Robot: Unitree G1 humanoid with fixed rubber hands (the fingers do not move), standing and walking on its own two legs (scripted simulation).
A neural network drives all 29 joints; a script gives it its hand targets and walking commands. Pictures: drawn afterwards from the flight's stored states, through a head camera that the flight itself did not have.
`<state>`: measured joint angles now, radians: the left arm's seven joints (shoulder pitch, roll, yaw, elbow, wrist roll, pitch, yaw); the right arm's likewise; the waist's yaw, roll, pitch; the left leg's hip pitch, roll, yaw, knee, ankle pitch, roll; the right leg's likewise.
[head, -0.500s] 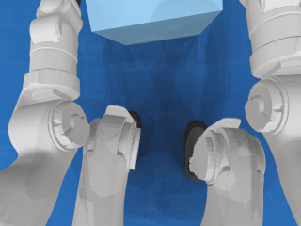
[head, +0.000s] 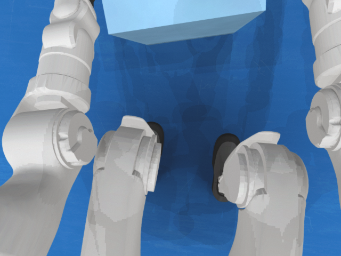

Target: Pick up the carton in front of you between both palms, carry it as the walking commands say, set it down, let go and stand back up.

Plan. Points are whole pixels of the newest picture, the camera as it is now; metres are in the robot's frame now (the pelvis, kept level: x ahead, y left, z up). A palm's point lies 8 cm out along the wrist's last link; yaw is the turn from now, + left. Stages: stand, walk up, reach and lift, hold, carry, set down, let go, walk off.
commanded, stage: set down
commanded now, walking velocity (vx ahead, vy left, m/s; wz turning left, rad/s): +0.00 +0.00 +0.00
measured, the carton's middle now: out of the picture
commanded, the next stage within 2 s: let go in 1.12 s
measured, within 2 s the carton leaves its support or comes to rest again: neither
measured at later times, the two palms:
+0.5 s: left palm out of the picture +0.54 +0.21 -0.03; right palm out of the picture +0.61 -0.16 -0.03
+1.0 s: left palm out of the picture +0.54 +0.22 +0.12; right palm out of the picture +0.62 -0.17 +0.12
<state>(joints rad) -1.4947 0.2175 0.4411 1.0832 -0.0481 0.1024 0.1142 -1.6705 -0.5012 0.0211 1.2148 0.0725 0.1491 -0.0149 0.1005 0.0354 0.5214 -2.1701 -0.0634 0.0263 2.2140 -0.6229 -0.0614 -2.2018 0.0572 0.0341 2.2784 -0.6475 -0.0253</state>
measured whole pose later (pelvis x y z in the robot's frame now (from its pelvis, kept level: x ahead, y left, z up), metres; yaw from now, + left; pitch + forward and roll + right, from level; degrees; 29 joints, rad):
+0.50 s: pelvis +0.00 +0.01 +0.08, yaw +0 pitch +42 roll +3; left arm -1.38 0.17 0.36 0.85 -0.10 0.23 0.19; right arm -1.65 -0.54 -0.04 1.22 0.06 0.22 0.03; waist 0.14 -0.01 0.21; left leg -2.11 -0.07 0.01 1.91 -0.54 -0.04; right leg -2.12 0.04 0.03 1.97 -0.58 -0.02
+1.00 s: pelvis +0.02 +0.00 +0.21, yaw -1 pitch +47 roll +3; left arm -1.20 0.16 0.40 0.70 -0.07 0.28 0.13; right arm -1.50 -0.48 -0.12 1.06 -0.01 0.28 0.06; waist 0.14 -0.03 0.04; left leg -1.81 -0.05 -0.01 1.40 -0.42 -0.04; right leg -1.83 0.05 0.04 1.45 -0.44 -0.02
